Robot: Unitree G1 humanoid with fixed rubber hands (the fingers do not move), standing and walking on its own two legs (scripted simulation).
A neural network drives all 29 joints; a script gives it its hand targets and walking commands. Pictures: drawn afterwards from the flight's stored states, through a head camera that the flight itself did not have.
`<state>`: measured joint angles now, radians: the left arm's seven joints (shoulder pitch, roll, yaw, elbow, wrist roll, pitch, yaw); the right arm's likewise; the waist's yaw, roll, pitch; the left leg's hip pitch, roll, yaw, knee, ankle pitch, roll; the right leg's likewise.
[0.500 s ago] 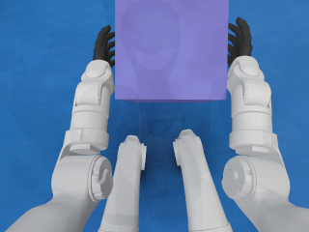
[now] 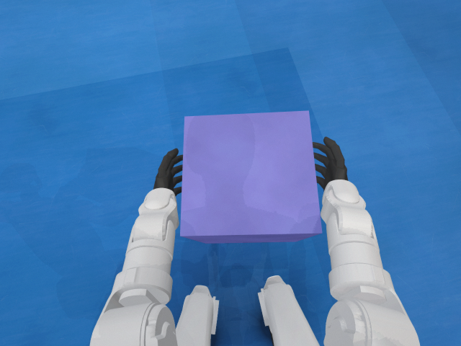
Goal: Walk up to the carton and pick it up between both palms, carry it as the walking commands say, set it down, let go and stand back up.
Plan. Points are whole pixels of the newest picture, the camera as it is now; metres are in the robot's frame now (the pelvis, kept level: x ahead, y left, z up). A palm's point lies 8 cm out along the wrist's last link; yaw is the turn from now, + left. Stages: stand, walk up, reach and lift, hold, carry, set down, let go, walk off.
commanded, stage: reach and lift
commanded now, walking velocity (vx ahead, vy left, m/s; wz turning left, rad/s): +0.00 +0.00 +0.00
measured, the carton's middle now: (248, 188) +0.41 -0.03 -0.13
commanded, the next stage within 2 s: none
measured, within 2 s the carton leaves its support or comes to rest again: neither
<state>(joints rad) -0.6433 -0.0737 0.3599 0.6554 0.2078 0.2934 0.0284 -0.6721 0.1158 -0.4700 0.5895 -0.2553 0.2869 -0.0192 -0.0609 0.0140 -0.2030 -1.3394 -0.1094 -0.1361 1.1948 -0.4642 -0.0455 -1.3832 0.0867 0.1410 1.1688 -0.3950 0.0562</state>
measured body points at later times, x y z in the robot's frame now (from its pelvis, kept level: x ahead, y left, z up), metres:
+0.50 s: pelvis +0.03 +0.00 +0.07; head +0.17 +0.00 +0.50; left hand +0.39 +0.13 -0.01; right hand +0.38 -0.18 +0.01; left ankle +0.04 +0.13 -0.62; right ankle +0.06 -0.14 -0.62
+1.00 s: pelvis +0.03 +0.00 +0.10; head +0.10 +0.00 +0.55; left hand +0.37 +0.12 +0.06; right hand +0.35 -0.18 +0.08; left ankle +0.04 +0.13 -0.62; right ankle +0.06 -0.14 -0.62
